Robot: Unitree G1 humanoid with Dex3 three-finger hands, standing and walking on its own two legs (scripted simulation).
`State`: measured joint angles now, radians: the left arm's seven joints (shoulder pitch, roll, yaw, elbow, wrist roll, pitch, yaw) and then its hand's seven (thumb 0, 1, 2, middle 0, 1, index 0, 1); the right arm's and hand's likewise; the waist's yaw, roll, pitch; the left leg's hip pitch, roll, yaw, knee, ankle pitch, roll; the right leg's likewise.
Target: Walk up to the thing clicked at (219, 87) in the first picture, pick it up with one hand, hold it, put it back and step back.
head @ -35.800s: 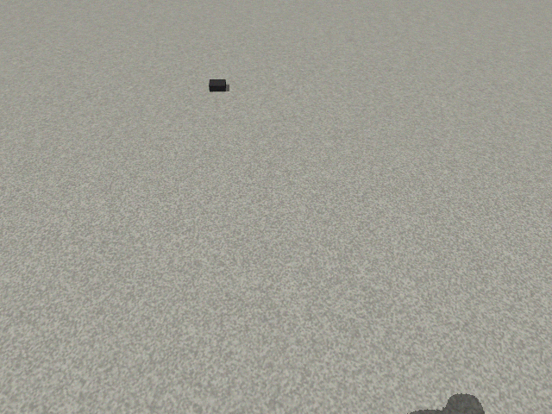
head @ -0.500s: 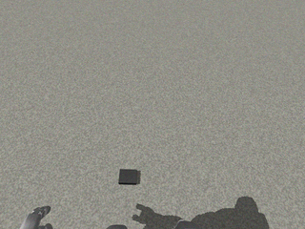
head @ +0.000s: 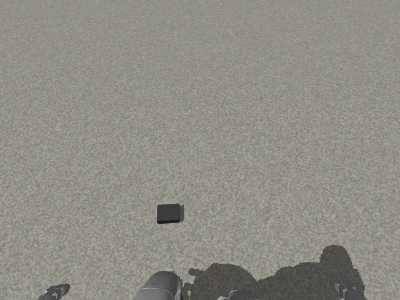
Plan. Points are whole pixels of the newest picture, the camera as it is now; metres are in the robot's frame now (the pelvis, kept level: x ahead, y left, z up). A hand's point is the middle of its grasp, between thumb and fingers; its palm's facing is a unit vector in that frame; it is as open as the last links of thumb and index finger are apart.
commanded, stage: step back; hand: left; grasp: from above
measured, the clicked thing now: (168, 213) +0.53 +0.17 -0.73
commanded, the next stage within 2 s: none
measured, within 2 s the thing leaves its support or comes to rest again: neither
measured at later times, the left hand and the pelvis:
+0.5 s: hand out of the picture -0.06 +0.28 -0.14, palm faces +0.07 -0.93 -0.37, open 7.4 cm; pelvis -0.14 +0.00 +0.01, yaw +2 degrees
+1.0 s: hand out of the picture -0.22 +0.24 -0.13, palm faces +0.06 -0.90 -0.43, open 7.4 cm; pelvis -0.32 -0.04 +0.00, yaw +5 degrees
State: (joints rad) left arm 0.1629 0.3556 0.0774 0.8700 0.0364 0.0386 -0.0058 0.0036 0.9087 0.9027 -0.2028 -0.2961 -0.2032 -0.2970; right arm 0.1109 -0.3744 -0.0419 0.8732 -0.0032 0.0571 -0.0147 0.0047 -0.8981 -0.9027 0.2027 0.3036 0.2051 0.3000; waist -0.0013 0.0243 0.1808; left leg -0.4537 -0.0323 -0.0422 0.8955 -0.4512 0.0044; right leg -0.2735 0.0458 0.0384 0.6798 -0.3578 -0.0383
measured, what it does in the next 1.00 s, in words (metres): walks backwards: left foot, then right foot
